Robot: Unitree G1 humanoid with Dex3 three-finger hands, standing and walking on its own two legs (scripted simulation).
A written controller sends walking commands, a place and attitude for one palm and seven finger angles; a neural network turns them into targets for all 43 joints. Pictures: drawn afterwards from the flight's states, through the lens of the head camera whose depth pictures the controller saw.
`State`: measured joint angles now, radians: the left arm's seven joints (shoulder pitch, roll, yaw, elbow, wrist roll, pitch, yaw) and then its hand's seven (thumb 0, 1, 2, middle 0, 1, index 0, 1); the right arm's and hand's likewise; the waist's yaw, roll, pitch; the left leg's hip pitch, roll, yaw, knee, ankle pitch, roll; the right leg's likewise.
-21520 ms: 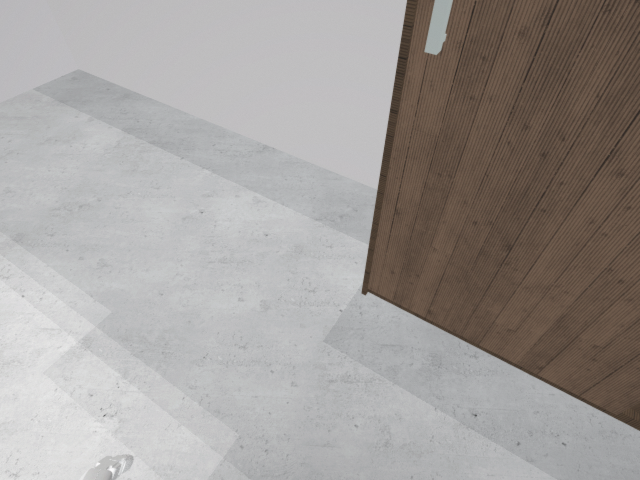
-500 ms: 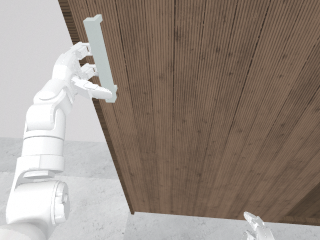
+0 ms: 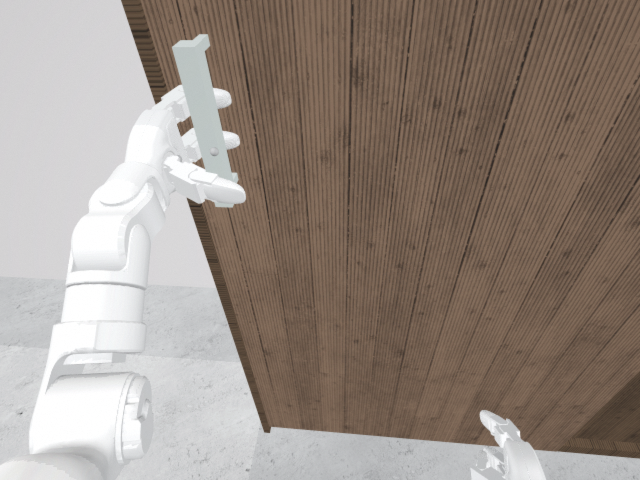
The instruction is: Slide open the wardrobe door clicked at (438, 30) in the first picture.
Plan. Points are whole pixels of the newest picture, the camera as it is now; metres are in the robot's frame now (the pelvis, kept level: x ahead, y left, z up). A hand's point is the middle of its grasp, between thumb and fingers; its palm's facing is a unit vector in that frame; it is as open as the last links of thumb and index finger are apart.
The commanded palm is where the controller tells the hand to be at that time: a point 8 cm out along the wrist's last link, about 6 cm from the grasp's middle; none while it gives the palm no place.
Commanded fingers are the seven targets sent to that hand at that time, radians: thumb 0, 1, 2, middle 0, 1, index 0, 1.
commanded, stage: slide the fingers in behind the handle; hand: left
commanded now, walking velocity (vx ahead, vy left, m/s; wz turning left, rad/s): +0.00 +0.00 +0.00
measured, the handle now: (214, 126) +0.45 +0.16 +0.26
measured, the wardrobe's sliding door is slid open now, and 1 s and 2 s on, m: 0.00 0.00 0.00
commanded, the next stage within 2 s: grip the handle and tug to test in 1.06 s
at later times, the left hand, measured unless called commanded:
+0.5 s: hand (221, 155) +0.39 +0.14 +0.26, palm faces +0.01 -1.00 -0.03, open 14.2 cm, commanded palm +0.36 +0.18 +0.26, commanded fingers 0.00 -0.50 0.30 -0.30 -1.20 -0.30 -1.20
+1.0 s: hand (222, 156) +0.38 +0.14 +0.26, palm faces +0.02 -1.00 -0.04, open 14.5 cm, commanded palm +0.36 +0.17 +0.26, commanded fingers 0.00 -0.50 0.30 -0.30 -1.20 -0.30 -1.20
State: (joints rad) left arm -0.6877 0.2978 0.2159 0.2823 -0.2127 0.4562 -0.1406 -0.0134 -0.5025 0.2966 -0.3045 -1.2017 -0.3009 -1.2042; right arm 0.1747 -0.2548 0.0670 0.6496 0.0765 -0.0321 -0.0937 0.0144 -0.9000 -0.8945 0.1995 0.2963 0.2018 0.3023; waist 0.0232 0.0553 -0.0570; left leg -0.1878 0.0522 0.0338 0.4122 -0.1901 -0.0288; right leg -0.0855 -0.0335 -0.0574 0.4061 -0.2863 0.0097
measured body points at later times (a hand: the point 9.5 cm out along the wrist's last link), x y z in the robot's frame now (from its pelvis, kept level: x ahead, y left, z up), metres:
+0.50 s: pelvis +0.01 +0.00 +0.00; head -0.02 -0.03 +0.45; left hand +0.38 +0.20 +0.26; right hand +0.20 -0.23 -0.09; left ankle +0.02 +0.14 -0.74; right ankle -0.04 -0.12 -0.74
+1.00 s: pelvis +0.02 +0.00 +0.00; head -0.02 -0.03 +0.45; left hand +0.38 +0.19 +0.26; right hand +0.22 -0.21 -0.08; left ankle +0.02 +0.14 -0.74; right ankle -0.04 -0.12 -0.74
